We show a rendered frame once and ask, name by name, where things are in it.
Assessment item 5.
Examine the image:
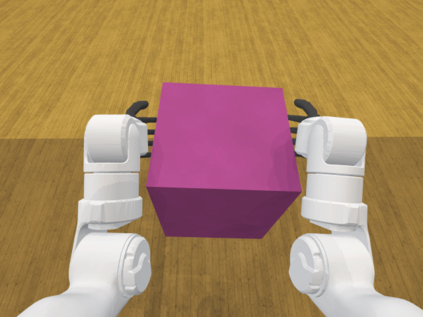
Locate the robot right forearm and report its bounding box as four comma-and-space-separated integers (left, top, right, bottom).
295, 116, 375, 277

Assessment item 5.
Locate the robot left upper arm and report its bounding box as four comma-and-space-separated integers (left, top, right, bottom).
17, 232, 151, 317

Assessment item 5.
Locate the left robot hand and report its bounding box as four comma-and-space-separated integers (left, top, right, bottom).
126, 100, 157, 158

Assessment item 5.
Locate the right robot hand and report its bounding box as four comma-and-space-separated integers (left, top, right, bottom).
288, 99, 320, 158

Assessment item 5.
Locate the robot left forearm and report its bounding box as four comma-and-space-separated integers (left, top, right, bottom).
69, 114, 148, 283

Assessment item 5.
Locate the carton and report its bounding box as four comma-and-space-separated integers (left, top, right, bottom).
146, 82, 302, 239

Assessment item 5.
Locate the robot right upper arm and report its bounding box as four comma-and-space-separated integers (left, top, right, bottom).
289, 233, 423, 317

